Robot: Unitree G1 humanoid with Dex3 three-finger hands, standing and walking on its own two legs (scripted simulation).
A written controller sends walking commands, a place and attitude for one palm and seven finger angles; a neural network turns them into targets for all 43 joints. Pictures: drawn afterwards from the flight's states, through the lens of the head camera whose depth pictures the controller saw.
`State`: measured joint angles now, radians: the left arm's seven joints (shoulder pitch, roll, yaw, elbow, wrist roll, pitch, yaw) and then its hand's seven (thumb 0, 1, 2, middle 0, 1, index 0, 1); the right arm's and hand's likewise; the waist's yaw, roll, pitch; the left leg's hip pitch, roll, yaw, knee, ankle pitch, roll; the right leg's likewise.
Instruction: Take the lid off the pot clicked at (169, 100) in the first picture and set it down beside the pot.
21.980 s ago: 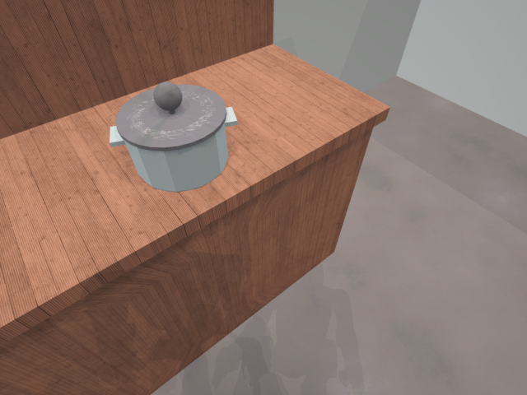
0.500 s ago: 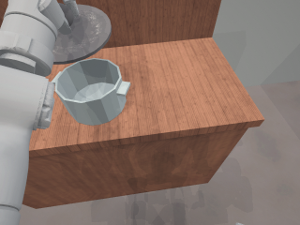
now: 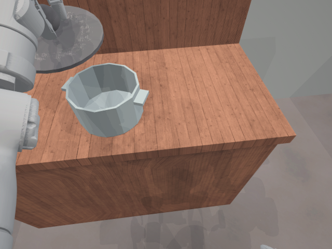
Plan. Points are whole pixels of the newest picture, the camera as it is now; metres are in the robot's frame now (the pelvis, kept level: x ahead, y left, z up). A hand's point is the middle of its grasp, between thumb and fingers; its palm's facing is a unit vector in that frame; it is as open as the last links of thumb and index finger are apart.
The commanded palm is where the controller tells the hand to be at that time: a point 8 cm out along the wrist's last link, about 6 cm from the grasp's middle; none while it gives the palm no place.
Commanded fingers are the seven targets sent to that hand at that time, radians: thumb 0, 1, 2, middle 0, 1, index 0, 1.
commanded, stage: move the lid sideways beside the pot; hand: left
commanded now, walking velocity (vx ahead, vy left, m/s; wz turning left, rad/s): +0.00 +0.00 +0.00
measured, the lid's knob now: (45, 18) +0.51 +0.22 +0.29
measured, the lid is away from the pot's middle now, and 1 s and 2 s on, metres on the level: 0.07 0.18 0.22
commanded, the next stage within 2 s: lower the lid onto the table in 1.98 s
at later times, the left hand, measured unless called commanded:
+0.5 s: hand (6, 22) +0.47 +0.26 +0.31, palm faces -0.19 -0.10 -0.98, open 7.7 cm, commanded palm +0.48 +0.26 +0.38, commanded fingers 0.00 0.68 0.86 -0.86 -1.08 -0.85 -1.09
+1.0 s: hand out of the picture +0.46 +0.31 +0.30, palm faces -0.21 -0.11 -0.97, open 7.7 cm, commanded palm +0.48 +0.32 +0.38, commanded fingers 0.00 0.68 0.86 -0.86 -1.08 -0.85 -1.09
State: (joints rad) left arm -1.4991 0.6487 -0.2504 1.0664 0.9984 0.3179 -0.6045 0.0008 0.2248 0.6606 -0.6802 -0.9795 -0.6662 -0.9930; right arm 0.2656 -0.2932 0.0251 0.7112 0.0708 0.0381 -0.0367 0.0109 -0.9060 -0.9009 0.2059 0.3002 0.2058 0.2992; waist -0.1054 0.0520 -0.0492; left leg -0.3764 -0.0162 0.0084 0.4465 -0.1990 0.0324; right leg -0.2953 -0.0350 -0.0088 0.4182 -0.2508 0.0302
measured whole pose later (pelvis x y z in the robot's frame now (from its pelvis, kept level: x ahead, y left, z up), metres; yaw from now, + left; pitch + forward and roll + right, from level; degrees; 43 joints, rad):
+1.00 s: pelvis +0.00 +0.01 +0.00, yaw -1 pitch +7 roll -1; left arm -1.43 0.89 -0.17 1.08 1.02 0.17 -0.63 0.00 0.22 0.66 -0.68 -0.98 -0.67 -1.00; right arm 0.29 -0.32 0.04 0.71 0.10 0.08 -0.06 0.01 -0.91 -0.90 0.21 0.30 0.21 0.30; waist -0.11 0.05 -0.01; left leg -0.38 0.00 0.01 0.47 -0.21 0.04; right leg -0.27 -0.02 0.00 0.38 -0.23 0.04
